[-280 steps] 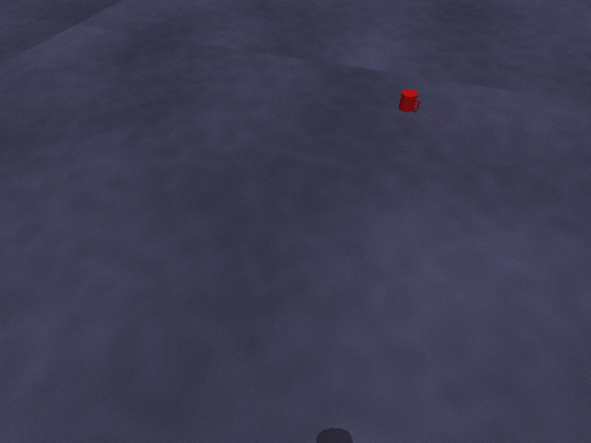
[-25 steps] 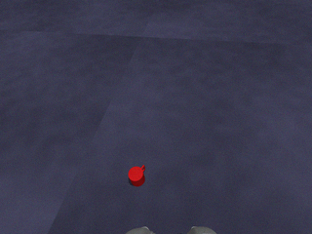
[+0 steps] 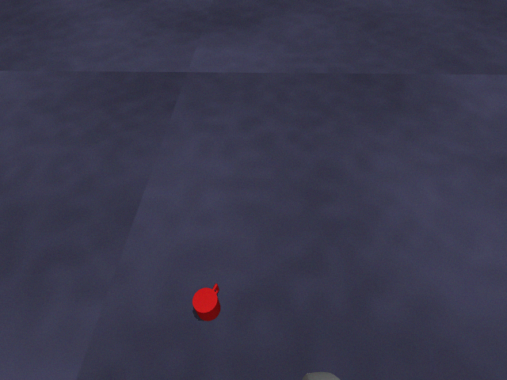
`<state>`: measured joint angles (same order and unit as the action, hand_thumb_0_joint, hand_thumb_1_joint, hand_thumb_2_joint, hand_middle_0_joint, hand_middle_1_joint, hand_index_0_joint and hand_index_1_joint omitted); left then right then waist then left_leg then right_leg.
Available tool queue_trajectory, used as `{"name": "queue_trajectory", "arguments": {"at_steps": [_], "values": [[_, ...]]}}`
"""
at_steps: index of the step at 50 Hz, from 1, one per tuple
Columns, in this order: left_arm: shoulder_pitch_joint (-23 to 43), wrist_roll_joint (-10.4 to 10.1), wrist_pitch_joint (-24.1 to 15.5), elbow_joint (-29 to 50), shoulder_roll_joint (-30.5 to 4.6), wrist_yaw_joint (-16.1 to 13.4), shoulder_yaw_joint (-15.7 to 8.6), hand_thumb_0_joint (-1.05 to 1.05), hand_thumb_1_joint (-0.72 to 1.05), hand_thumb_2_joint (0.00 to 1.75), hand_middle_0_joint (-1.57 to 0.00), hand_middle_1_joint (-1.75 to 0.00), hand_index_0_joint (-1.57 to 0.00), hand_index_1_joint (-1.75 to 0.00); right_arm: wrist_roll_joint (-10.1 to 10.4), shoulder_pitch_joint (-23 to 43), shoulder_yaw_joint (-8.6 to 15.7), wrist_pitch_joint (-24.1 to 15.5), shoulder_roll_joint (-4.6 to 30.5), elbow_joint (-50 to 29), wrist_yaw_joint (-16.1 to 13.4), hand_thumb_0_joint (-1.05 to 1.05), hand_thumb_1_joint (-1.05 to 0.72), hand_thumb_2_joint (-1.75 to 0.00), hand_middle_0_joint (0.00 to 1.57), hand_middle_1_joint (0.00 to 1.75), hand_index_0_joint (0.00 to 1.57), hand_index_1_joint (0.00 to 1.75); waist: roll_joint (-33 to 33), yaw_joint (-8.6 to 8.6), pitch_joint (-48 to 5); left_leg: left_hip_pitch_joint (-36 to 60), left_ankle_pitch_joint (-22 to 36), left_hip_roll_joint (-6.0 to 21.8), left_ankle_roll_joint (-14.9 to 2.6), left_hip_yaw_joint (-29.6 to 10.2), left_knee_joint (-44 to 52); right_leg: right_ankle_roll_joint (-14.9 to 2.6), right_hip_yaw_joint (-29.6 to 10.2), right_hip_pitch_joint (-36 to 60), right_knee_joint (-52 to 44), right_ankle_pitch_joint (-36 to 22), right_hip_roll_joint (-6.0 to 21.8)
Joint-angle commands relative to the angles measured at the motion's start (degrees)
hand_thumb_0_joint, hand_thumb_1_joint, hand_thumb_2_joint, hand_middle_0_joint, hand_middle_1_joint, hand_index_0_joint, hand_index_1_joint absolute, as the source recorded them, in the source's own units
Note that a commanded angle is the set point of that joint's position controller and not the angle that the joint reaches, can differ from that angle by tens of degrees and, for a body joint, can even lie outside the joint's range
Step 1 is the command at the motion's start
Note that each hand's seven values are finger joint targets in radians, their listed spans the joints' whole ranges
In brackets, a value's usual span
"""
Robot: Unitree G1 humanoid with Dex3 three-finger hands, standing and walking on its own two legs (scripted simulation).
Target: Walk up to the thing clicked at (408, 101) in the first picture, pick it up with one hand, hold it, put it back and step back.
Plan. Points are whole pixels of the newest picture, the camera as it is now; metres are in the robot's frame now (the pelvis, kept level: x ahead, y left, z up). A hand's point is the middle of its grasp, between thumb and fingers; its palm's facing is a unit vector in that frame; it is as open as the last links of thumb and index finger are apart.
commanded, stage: walk up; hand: left
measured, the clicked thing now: (209, 300) +0.49 +0.19 -0.71
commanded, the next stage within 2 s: none
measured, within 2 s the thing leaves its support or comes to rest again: neither
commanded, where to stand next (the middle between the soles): +0.12 -0.05 m, yaw +5 degrees
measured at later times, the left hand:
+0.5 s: hand out of the picture +0.13 +0.26 -0.15, palm faces +0.04 -0.94 -0.34, open 7.4 cm
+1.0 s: hand out of the picture +0.09 +0.24 -0.16, palm faces +0.10 -0.93 -0.35, open 7.4 cm
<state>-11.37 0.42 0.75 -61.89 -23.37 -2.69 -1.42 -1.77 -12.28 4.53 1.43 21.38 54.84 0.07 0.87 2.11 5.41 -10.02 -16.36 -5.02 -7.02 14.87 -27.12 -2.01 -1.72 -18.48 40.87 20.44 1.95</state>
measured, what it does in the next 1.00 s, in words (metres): steps on the spot: right foot, then left foot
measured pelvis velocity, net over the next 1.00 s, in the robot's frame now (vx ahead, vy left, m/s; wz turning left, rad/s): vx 0.01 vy -0.04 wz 0.12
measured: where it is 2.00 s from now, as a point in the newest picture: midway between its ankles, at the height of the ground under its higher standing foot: outside the picture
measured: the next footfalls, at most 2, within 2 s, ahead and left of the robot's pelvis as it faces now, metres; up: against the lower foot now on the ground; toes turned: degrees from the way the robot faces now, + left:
right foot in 0.04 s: +0.06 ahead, -0.19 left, +0.00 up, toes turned +6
left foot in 0.30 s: +0.05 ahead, +0.16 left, +0.00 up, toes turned +2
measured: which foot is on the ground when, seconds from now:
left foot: down 0.00-0.10, up 0.12-0.28, down 0.30-1.00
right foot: up 0.00-0.02, down 0.04-1.00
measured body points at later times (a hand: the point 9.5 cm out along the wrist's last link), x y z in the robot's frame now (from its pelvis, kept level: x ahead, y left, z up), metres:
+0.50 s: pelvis +0.03 +0.00 +0.00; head +0.06 +0.01 +0.45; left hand +0.13 +0.31 -0.13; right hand +0.11 -0.32 -0.12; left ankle +0.01 +0.16 -0.73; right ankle +0.02 -0.12 -0.73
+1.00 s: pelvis +0.01 -0.04 -0.01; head +0.06 -0.03 +0.44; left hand +0.09 +0.29 -0.13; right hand +0.10 -0.36 -0.12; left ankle +0.01 +0.13 -0.73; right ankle +0.01 -0.17 -0.70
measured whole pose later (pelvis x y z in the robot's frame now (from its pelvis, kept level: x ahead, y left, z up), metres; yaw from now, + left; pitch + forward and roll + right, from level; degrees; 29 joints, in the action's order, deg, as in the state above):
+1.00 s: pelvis +0.01 -0.04 -0.01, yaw +7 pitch -1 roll +1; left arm -4.1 1.5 4.7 -53.9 -23.3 2.5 -4.7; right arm -2.0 -12.2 1.0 -3.8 21.5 58.1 -3.2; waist 2.8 0.4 6.9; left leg -17.9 -17.5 3.2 2.2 -1.2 -35.8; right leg -1.2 -2.0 -22.5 53.0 30.9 0.6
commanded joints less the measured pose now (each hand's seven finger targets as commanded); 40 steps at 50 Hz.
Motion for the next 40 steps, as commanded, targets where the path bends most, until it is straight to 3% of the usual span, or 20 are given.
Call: {"name": "queue_trajectory", "arguments": {"at_steps": [1,2,3,4,5,6,8,9,11,14,15,16,17,19,22,24,30,35,38,40], "values": [[-1.84,0.27,-1.01,2.43,-9.20,-0.36,-2.39,0.00,0.90,0.90,-0.20,-0.30,-0.20,-0.30,0.62,3.74,2.70,-2.07,12.19,-3.44,-1.04,0.00,-0.90,-0.90,0.20,0.30,0.20,0.30,-3.49,-2.55,-5.55,3.56,23.68,20.12,11.05,-19.46,7.87,-1.02,0.72,4.39,-9.33,-3.96,3.06],[-3.90,0.64,-1.38,1.94,-10.43,-0.32,-2.78,0.00,0.90,0.90,-0.20,-0.30,-0.20,-0.30,0.86,5.50,2.61,-2.19,12.42,-3.73,-1.00,0.00,-0.90,-0.90,0.20,0.30,0.20,0.30,-2.17,-4.80,-4.85,-2.34,28.98,18.52,14.96,-17.27,6.20,-2.16,-1.36,11.72,-15.50,-8.29,4.69],[-5.35,0.82,-1.92,1.44,-12.09,-0.33,-3.54,0.00,0.90,0.90,-0.20,-0.30,-0.20,-0.30,1.30,7.30,2.08,-2.40,11.33,-3.52,-0.86,0.00,-0.90,-0.90,0.20,0.30,0.20,0.30,1.92,-6.92,-5.72,-7.18,30.43,12.11,18.08,-12.44,-2.30,-5.58,-8.84,17.46,-20.45,-13.86,9.22],[-6.69,0.39,-1.97,1.06,-14.22,-0.40,-4.14,0.00,0.90,0.90,-0.20,-0.30,-0.20,-0.30,1.35,8.30,1.86,-2.20,10.58,-3.38,-0.84,0.00,-0.90,-0.90,0.20,0.30,0.20,0.30,6.84,-8.16,-6.36,-7.21,15.84,6.19,18.65,-13.21,-13.67,-12.22,-20.74,13.82,-24.18,-13.39,17.96],[-0.07,0.47,-2.15,3.36,-14.59,-0.56,-3.87,0.00,0.90,0.90,-0.20,-0.30,-0.20,-0.30,1.32,6.19,2.09,-1.69,10.19,-2.17,-0.80,0.00,-0.90,-0.90,0.20,0.30,0.20,0.30,12.56,-6.15,-4.77,-8.03,-13.24,5.22,15.26,-17.99,-23.15,-16.32,-28.54,7.59,-25.65,-11.91,23.99],[7.23,0.86,-2.31,5.33,-13.29,-0.77,-3.73,0.00,0.90,0.90,-0.20,-0.30,-0.20,-0.30,1.38,3.15,1.93,-1.39,11.26,-0.76,-0.73,0.00,-0.90,-0.90,0.20,0.30,0.20,0.30,6.87,-2.66,-4.47,-8.95,-15.69,5.24,11.51,-22.34,-26.62,-15.15,-23.81,5.31,-25.05,-6.76,21.60],[11.72,0.96,-3.00,6.57,-9.50,-0.74,-2.55,0.00,0.90,0.90,-0.20,-0.30,-0.20,-0.30,2.06,0.11,0.80,-1.18,9.08,2.16,0.15,0.00,-0.90,-0.90,0.20,0.30,0.20,0.30,6.92,-0.90,-4.65,-8.31,-11.12,3.49,8.29,-20.02,-21.61,-9.54,-10.79,7.35,-24.70,-7.01,13.16],[12.18,1.27,-3.01,5.96,-8.70,-0.20,-2.32,0.00,0.90,0.90,-0.20,-0.30,-0.20,-0.30,1.90,0.03,0.34,-1.52,8.61,2.84,0.40,0.00,-0.90,-0.90,0.20,0.30,0.20,0.30,8.36,-0.61,-3.94,-6.13,-9.46,3.47,7.88,-17.78,-16.66,-7.03,-7.12,5.33,-24.67,-6.12,10.06],[12.11,2.08,-2.31,5.65,-9.76,0.97,-2.90,0.00,0.90,0.90,-0.20,-0.30,-0.20,-0.30,1.61,0.00,-0.25,-2.49,8.99,3.81,0.22,0.00,-0.90,-0.90,0.20,0.30,0.20,0.30,12.30,-1.88,-3.88,-5.83,-6.91,4.11,8.58,-13.45,-8.29,-5.75,-4.80,7.68,-22.48,-7.47,8.09],[10.47,1.10,-0.13,5.70,-9.80,2.26,-3.79,0.00,0.90,0.90,-0.20,-0.30,-0.20,-0.30,0.91,-1.06,0.58,-4.30,10.37,5.21,-1.86,0.00,-0.90,-0.90,0.20,0.30,0.20,0.30,7.16,-1.37,-4.79,3.36,12.94,5.34,8.74,-13.67,5.87,-2.57,0.33,4.37,-12.28,-16.37,5.76],[9.58,0.79,0.38,6.25,-8.24,2.51,-3.59,0.00,0.90,0.90,-0.20,-0.30,-0.20,-0.30,0.36,-1.16,1.05,-4.84,12.33,4.92,-2.61,0.00,-0.90,-0.90,0.20,0.30,0.20,0.30,3.02,-1.74,-6.32,5.13,15.68,9.34,8.22,-18.05,6.57,-1.34,1.20,2.36,-8.03,-15.23,4.98],[8.83,0.54,1.00,7.09,-6.67,2.83,-3.35,0.00,0.90,0.90,-0.20,-0.30,-0.20,-0.30,0.01,-1.15,1.55,-5.46,15.91,4.52,-3.20,0.00,-0.90,-0.90,0.20,0.30,0.20,0.30,-4.11,-2.37,-6.94,4.54,20.23,18.79,5.26,-29.93,8.74,0.89,1.71,-1.02,-4.46,-6.51,2.18],[9.32,0.61,1.68,6.53,-8.21,2.81,-4.27,0.00,0.90,0.90,-0.20,-0.30,-0.20,-0.30,0.83,0.28,1.95,-5.60,18.90,4.15,-3.47,0.00,-0.90,-0.90,0.20,0.30,0.20,0.30,-6.25,-1.92,-5.46,0.84,22.19,22.76,-0.79,-34.29,6.69,1.16,0.52,0.56,-4.25,1.76,1.23],[10.97,1.13,1.32,6.45,-8.23,2.91,-4.59,0.00,0.90,0.90,-0.20,-0.30,-0.20,-0.30,1.01,2.61,1.61,-5.88,17.85,3.89,-3.80,0.00,-0.90,-0.90,0.20,0.30,0.20,0.30,-6.72,-2.02,-7.04,2.20,29.98,21.75,-2.46,-31.91,3.36,0.38,-0.08,1.27,-4.01,-0.62,1.80],[8.56,1.03,0.29,5.52,-9.68,3.11,-4.79,0.00,0.90,0.90,-0.20,-0.30,-0.20,-0.30,1.52,3.99,0.67,-5.41,14.68,2.34,-3.87,0.00,-0.90,-0.90,0.20,0.30,0.20,0.30,-5.86,-2.53,-10.27,-3.26,30.16,14.14,2.69,-22.01,-3.47,-1.07,-1.13,11.11,-9.91,-25.88,3.83],[10.63,0.94,0.38,6.54,-10.52,3.30,-5.05,0.00,0.90,0.90,-0.20,-0.30,-0.20,-0.30,1.64,2.58,0.17,-5.12,13.21,2.81,-3.92,0.00,-0.90,-0.90,0.20,0.30,0.20,0.30,-2.81,-1.78,-12.04,-5.53,23.75,10.42,5.08,-18.15,-4.18,-2.67,-1.70,14.58,-8.06,-32.21,5.62],[12.18,1.08,1.23,7.70,-9.94,3.72,-4.77,0.00,0.90,0.90,-0.20,-0.30,-0.20,-0.30,1.20,2.40,0.22,-5.13,15.65,2.54,-4.10,0.00,-0.90,-0.90,0.20,0.30,0.20,0.30,-2.24,-1.82,-11.34,-3.79,22.44,15.00,0.92,-25.05,-2.44,-1.46,-0.32,8.82,-5.72,-21.95,3.56],[10.78,1.11,0.99,7.96,-11.91,4.08,-5.66,0.00,0.90,0.90,-0.20,-0.30,-0.20,-0.30,1.27,4.47,-0.38,-4.71,14.42,1.83,-3.86,0.00,-0.90,-0.90,0.20,0.30,0.20,0.30,1.68,-2.98,-10.08,-7.76,13.52,8.09,4.19,-17.39,-9.52,-5.29,-3.74,10.04,-11.68,-19.19,7.19],[12.68,1.40,1.35,9.75,-13.04,4.05,-5.80,0.00,0.90,0.90,-0.20,-0.30,-0.20,-0.30,1.23,2.38,-0.79,-4.21,12.54,2.24,-3.82,0.00,-0.90,-0.90,0.20,0.30,0.20,0.30,9.16,-2.32,-7.05,-8.97,-3.27,4.10,5.32,-11.69,-14.64,-9.31,-7.94,5.48,-17.15,-13.07,12.67],[14.47,1.77,1.79,10.75,-12.16,4.31,-5.32,0.00,0.90,0.90,-0.20,-0.30,-0.20,-0.30,1.00,-0.29,-0.37,-4.60,12.79,3.25,-3.44,0.00,-0.90,-0.90,0.20,0.30,0.20,0.30,8.85,-0.53,-4.46,-3.76,-4.11,4.88,4.76,-12.31,-10.77,-8.02,-5.59,-1.43,-15.91,-9.02,11.03]]}}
